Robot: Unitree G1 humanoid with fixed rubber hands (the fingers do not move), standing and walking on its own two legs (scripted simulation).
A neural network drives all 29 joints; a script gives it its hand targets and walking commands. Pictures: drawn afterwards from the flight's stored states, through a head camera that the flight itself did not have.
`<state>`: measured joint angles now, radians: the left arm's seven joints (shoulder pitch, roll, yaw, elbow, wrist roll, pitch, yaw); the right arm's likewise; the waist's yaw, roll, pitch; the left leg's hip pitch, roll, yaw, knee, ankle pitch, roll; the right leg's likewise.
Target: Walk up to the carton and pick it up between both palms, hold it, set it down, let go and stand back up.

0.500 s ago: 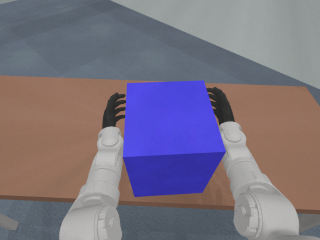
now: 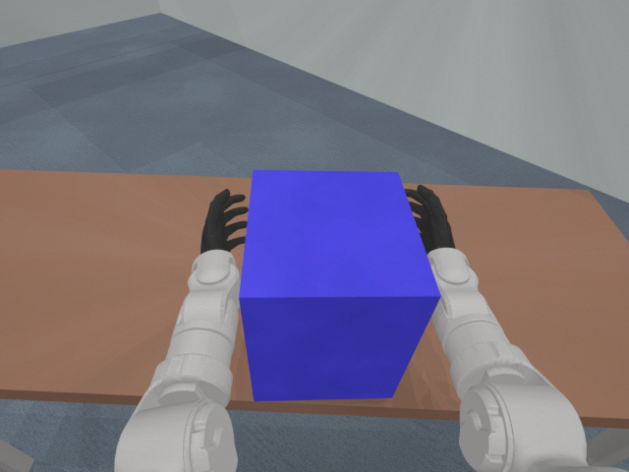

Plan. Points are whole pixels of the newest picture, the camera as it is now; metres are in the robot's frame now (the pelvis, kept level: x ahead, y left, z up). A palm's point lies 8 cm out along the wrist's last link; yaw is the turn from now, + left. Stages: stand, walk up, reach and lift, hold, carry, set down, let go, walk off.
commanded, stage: reach and lift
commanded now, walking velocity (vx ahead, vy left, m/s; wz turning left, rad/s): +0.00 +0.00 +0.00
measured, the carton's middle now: (325, 288) +0.38 +0.01 +0.05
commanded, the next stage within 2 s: hold in 1.96 s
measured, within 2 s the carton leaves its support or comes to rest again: neither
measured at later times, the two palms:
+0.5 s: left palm (192, 236) +0.36 +0.17 +0.16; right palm (439, 221) +0.38 -0.12 +0.17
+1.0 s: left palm (191, 212) +0.36 +0.16 +0.20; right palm (453, 198) +0.38 -0.13 +0.21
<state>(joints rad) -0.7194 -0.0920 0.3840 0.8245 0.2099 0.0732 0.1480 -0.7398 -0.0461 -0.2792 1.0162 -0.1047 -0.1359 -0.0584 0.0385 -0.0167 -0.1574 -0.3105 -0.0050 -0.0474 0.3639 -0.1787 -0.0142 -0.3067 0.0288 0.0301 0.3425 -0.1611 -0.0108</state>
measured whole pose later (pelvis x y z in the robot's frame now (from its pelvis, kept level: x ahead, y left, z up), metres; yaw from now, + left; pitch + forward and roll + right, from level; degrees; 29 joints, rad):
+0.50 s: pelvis -0.03 +0.01 +0.00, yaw +0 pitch +4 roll -1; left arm -0.77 -0.01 0.27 0.71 0.13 0.37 0.18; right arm -0.88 -0.07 -0.19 0.99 0.08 0.14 -0.10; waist 0.01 -0.02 -0.18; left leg -0.31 0.00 -0.05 0.41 -0.17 -0.01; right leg -0.28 0.03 0.03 0.34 -0.13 0.00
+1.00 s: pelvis -0.03 +0.01 +0.00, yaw +0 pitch +3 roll -1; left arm -0.83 0.01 0.27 0.63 0.14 0.54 0.17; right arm -0.94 -0.12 -0.09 0.94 0.21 0.28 -0.16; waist 0.00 -0.02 -0.21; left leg -0.30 0.00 -0.05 0.40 -0.16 -0.01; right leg -0.27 0.03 0.03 0.34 -0.12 0.00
